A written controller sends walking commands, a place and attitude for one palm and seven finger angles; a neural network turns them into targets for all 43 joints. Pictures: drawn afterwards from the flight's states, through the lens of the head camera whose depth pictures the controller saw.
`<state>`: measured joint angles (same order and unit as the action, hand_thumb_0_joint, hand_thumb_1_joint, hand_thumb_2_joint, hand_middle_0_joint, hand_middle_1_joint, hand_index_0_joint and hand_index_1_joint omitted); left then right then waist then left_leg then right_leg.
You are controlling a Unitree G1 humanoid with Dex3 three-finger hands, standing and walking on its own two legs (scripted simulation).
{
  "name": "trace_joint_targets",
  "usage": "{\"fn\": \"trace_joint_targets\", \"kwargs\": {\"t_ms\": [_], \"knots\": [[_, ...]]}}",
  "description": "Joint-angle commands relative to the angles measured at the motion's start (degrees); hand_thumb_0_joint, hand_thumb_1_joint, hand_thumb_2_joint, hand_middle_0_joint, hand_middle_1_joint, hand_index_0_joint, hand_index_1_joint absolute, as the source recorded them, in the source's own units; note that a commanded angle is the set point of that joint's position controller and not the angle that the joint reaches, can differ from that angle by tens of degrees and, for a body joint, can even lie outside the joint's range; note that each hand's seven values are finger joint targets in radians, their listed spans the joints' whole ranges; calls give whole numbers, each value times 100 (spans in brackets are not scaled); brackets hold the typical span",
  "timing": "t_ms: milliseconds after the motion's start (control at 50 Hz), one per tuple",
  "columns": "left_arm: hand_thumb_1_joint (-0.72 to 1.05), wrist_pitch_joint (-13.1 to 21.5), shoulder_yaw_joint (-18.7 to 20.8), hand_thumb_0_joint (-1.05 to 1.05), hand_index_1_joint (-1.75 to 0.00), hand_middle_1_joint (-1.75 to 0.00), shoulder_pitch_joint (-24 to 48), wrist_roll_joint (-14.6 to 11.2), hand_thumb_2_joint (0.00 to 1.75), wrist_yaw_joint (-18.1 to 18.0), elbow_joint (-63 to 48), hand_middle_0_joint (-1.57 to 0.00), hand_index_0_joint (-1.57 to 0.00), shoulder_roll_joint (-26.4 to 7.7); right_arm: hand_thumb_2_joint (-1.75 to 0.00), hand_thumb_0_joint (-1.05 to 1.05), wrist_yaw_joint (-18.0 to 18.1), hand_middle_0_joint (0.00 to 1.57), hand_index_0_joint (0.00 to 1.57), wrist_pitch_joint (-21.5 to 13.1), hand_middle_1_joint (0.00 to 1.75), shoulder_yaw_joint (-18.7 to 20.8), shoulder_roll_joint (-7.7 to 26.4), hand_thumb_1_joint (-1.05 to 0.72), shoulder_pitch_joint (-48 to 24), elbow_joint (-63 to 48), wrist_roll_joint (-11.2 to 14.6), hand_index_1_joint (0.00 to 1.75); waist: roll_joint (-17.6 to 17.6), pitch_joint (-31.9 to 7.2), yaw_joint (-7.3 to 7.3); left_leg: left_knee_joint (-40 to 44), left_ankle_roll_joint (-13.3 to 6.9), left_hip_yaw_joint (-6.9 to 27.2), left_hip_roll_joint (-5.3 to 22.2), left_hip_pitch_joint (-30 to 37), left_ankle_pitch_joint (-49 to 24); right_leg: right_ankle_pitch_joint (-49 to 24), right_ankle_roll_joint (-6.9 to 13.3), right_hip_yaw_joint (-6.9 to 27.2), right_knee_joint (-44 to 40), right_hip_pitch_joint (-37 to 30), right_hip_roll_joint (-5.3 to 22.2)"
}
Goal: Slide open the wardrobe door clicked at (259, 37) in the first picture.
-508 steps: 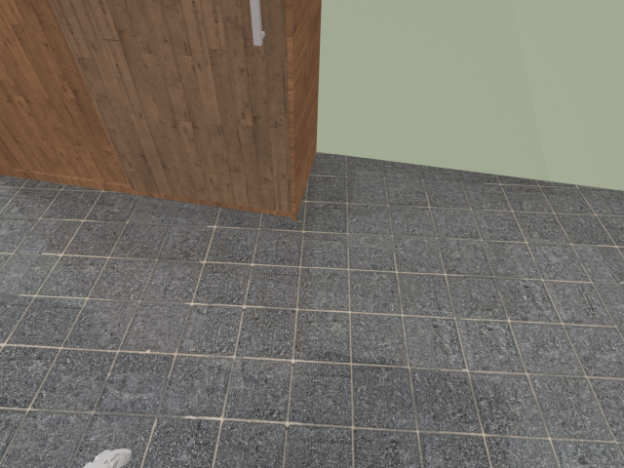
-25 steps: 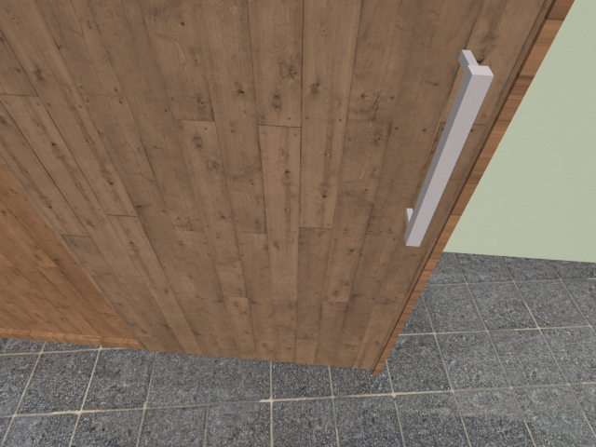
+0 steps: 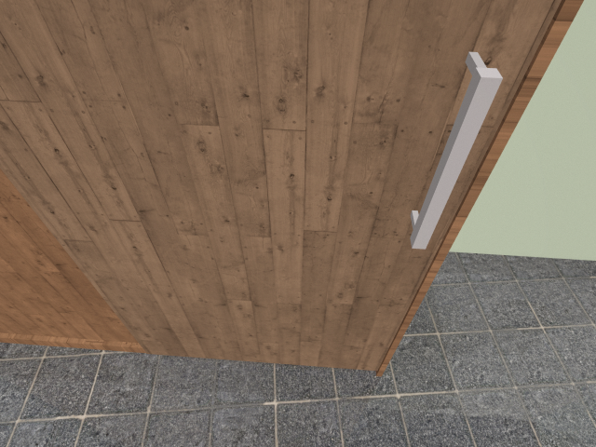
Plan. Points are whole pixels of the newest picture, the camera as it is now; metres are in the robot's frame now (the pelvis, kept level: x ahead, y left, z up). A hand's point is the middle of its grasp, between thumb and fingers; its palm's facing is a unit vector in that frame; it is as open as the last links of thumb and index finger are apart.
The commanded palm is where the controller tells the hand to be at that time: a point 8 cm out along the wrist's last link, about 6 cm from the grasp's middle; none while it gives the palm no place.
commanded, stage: look again from close up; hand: right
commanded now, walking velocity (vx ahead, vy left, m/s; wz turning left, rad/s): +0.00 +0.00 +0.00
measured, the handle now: (441, 166) +0.45 -0.17 +0.16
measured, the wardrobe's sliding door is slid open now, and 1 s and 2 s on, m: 0.00 0.00 0.00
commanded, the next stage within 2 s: raise the hand with hooked fingers in 0.30 s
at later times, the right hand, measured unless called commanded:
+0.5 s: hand out of the picture +0.08 -0.19 -0.12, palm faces +0.22 +0.96 -0.20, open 7.4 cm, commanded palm +0.10 -0.23 -0.06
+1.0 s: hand (482, 445) +0.15 -0.20 +0.00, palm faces +0.08 +0.99 -0.07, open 9.7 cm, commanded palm +0.13 -0.26 +0.01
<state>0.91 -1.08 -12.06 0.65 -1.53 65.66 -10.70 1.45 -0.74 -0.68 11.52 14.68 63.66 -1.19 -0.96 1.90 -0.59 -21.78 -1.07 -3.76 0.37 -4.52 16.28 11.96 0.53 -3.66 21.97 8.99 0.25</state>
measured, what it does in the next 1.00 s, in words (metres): lowers itself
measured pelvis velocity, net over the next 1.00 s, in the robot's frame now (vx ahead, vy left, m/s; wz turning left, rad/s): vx -0.05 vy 0.01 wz -0.04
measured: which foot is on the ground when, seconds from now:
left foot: down 0.00-1.00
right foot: down 0.00-1.00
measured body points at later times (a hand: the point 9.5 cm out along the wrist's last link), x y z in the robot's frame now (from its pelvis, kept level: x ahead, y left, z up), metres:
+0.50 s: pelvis -0.01 +0.00 -0.01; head +0.01 +0.01 +0.44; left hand +0.05 +0.24 -0.15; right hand +0.07 -0.24 -0.10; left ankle -0.05 +0.10 -0.74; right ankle +0.00 -0.11 -0.74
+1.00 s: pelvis -0.05 +0.01 -0.06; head -0.02 +0.00 +0.38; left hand +0.16 +0.24 -0.12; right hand +0.14 -0.25 +0.01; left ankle -0.05 +0.10 -0.74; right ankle +0.00 -0.11 -0.74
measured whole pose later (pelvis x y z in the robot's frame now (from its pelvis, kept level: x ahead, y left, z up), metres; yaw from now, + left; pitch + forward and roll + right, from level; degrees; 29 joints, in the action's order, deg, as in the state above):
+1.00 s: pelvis -0.05 +0.01 -0.06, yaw -2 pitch +7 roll +2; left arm 13.2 -0.8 -10.9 -1.7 -4.8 32.9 -13.8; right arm -15.9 -25.9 10.3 14.2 22.6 -0.1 16.0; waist 1.1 -4.4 -2.2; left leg -54.8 -3.1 -8.4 -0.6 -33.7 28.8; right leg 23.6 -0.6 1.6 57.0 41.0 2.6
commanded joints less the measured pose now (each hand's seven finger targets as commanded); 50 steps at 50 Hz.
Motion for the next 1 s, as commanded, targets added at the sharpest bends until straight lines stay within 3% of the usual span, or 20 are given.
{"fn": "trace_joint_targets", "kwargs": {"t_ms": [0,360,380,400,420,440,460,480,500,560,600,620,660,700,720,800,820,860,920,980], "knots": [[90,111,108,0,-30,-30,-176,-7,90,-39,-180,-20,-20,-701,-90,0,50,20,20,-113,30,158,711,-90,294,-145,36,30,9,-64,5,380,-56,517,727,-284,-1560,-1326,106,576,-225,-190,632],[90,93,103,0,-30,-30,-328,-8,90,-54,-115,-20,-20,-525,-90,0,59,20,20,-112,30,135,524,-90,530,-62,40,30,-9,54,-3,437,-58,502,700,-360,-1338,-1139,81,586,-206,-112,596],[90,148,110,0,-30,-30,38,-47,90,11,-517,-20,-20,-511,-90,0,316,20,20,-249,30,71,314,-90,965,49,-36,30,150,267,-107,301,196,969,1019,-623,-3832,-1329,-45,267,1162,340,548],[90,902,257,0,-30,-30,-248,-338,90,-247,-2448,-20,-20,-1494,-89,0,201,20,20,-1445,32,778,1786,-88,-3258,-8698,1216,32,1214,-2424,601,-333,-17,400,396,-241,-3115,-1772,145,305,289,-1353,-48],[90,1289,99,0,-30,-30,311,-364,90,-505,-2360,-20,-20,-938,-88,0,554,20,20,-1408,33,1278,2214,-85,-2489,-8507,865,33,1752,-2057,174,-561,-65,267,99,-670,-1702,-1993,78,160,321,-1525,141],[90,1561,233,0,-30,-30,-3,-226,90,-415,-2474,-20,-20,-788,-87,0,524,21,21,-712,34,232,311,-83,435,-6942,843,34,1530,-1709,114,-848,-73,-96,1,-972,-877,-2405,98,288,192,-1215,321],[90,1567,244,0,-30,-30,-38,-364,90,-391,-2244,-20,-20,-872,-86,0,477,21,21,-540,36,199,-140,-81,667,-6427,1108,36,825,-1180,248,-838,-9,-205,15,-1267,-685,-1933,53,466,371,-633,212],[90,1599,339,0,-30,-30,156,-355,90,-365,-2669,-20,-20,-1011,-85,0,339,21,21,-791,37,330,50,-78,147,-6886,1170,37,392,-499,307,-702,30,-229,-2,-1643,-694,-1194,73,532,618,-52,130],[90,1618,428,0,-30,-30,132,-250,90,-360,-2719,-20,-20,-1137,-84,0,209,21,21,-1120,39,707,370,-76,163,-6560,1184,39,-321,-392,428,-731,72,-231,-8,-2073,-439,-630,82,515,917,442,57],[90,1623,536,0,-30,-30,432,-100,90,-177,-3134,-20,-20,-993,-81,0,-651,22,22,-2292,43,733,-336,-69,1821,-5052,1388,43,-1524,-255,-78,-1590,87,-184,-54,-2919,14,32,-55,402,1791,1976,-37],[90,1621,607,0,-30,-30,636,-117,90,23,-3464,-20,-20,-1045,-79,0,-1503,22,22,-3168,47,813,-237,-64,2149,-5078,1607,47,-1271,-670,-231,-2132,54,65,43,-2994,-45,269,-129,333,2336,2715,-89],[90,1583,669,0,-30,-30,632,-182,90,107,-3628,-20,-20,-1089,-78,0,-1888,22,22,-3356,48,1266,209,-62,2304,-4802,1628,48,-743,-822,-321,-2270,-10,263,127,-2815,-340,153,-152,281,2520,2759,-116],[90,1457,645,0,-30,-30,819,-287,90,79,-4171,-20,-20,-1128,-76,0,-2188,22,22,-3059,51,1544,588,-57,2073,-5408,1817,51,-485,-1316,-409,-2217,62,565,237,-2459,-278,252,-59,49,2678,2955,-235],[90,1343,601,0,-30,-30,830,-324,90,-43,-4496,-20,-20,-1057,-74,0,-2098,23,23,-2640,54,1784,798,-53,1556,-6396,2003,54,-246,-1699,-377,-2107,134,636,217,-2345,28,345,8,18,2660,2787,-233],[90,1277,580,0,-30,-30,745,-297,90,-103,-4502,-20,-20,-1016,-73,0,-1941,23,23,-2525,55,1858,872,-50,1348,-6656,2045,55,-183,-1559,-322,-2041,141,654,177,-2548,358,502,15,82,2677,2830,-186],[90,1321,501,0,-30,-30,266,-187,90,-241,-4388,-20,-20,-883,-69,0,-1291,24,24,-3003,62,1615,870,-41,95,-8358,1752,62,624,-1708,132,-2180,66,492,13,-2989,49,165,132,316,2756,2150,20],[90,1355,456,0,-30,-30,161,-149,90,-267,-4303,-20,-20,-932,-68,0,-1248,24,24,-3163,63,1432,923,-39,-346,-8582,1662,63,496,-1588,320,-2237,63,449,-38,-3168,112,236,154,404,2811,2187,63],[90,1473,385,0,-30,-30,158,-171,90,-320,-4131,-20,-20,-953,-66,0,-1374,24,24,-3318,66,1155,811,-34,-391,-8265,1638,66,623,-1369,464,-2178,33,453,-68,-3403,377,421,157,487,2851,2195,88],[90,1575,310,0,-30,-30,172,-269,90,-390,-4021,-20,-20,-1089,-63,0,-1839,25,25,-2997,70,1156,998,-27,-274,-7615,1757,70,521,-1214,438,-1889,46,555,-52,-3220,695,667,157,537,2735,2300,84],[90,1594,294,0,-30,-30,262,-348,90,-464,-4034,-20,-20,-1085,-60,0,-2085,25,25,-2266,75,1642,1292,-20,6,-7228,1956,75,356,-1520,146,-1589,92,625,47,-2626,648,532,142,513,2469,2200,45]]}}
